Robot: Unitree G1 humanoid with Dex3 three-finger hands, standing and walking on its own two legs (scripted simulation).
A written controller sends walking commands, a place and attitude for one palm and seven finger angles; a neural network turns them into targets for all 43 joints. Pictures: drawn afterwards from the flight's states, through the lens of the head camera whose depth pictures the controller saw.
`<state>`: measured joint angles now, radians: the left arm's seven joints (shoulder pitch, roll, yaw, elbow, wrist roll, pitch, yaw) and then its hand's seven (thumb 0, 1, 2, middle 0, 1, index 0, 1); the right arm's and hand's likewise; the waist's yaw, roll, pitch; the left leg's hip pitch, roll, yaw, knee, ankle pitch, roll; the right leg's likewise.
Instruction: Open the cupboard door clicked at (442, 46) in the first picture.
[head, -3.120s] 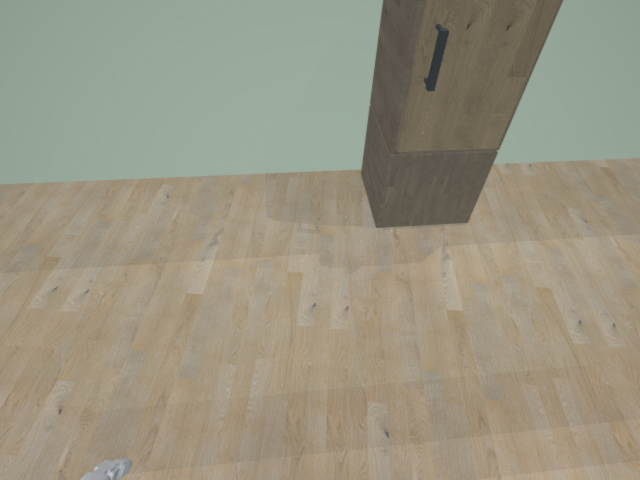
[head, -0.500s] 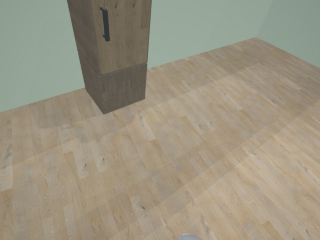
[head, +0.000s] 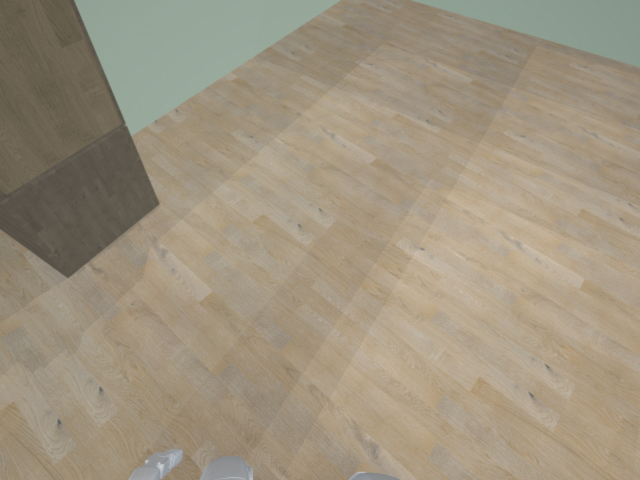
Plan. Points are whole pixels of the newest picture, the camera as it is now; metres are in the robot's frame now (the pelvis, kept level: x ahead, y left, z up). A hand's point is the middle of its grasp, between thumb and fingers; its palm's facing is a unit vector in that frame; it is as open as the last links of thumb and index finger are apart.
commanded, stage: walk to a spot facing it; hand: left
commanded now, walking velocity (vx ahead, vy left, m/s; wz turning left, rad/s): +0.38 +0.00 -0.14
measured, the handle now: out of the picture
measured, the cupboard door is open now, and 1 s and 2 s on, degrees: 0 0 0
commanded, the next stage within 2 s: turn to face it in 1.06 s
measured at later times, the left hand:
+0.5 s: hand (154, 442) +0.19 +0.24 -0.17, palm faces -0.03 -0.99 -0.12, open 7.4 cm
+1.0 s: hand (260, 233) +0.58 +0.12 -0.17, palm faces -0.25 -0.95 -0.20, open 7.3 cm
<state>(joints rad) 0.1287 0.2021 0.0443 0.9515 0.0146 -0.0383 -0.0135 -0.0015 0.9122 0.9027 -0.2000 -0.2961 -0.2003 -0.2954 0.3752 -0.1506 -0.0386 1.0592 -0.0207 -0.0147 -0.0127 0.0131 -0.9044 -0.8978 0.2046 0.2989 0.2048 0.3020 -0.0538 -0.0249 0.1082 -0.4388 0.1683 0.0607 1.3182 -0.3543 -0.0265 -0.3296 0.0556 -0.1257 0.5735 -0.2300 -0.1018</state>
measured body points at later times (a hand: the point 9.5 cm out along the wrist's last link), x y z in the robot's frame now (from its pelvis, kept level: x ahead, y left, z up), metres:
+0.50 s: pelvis +0.22 +0.07 +0.01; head +0.23 +0.10 +0.46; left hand +0.20 +0.29 -0.16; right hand +0.27 -0.17 -0.12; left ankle +0.24 +0.15 -0.72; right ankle +0.14 -0.06 -0.63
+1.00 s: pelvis +0.44 -0.03 -0.01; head +0.46 -0.04 +0.44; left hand +0.60 +0.17 -0.15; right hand +0.28 -0.19 -0.16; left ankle +0.33 +0.14 -0.62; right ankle +0.48 -0.11 -0.72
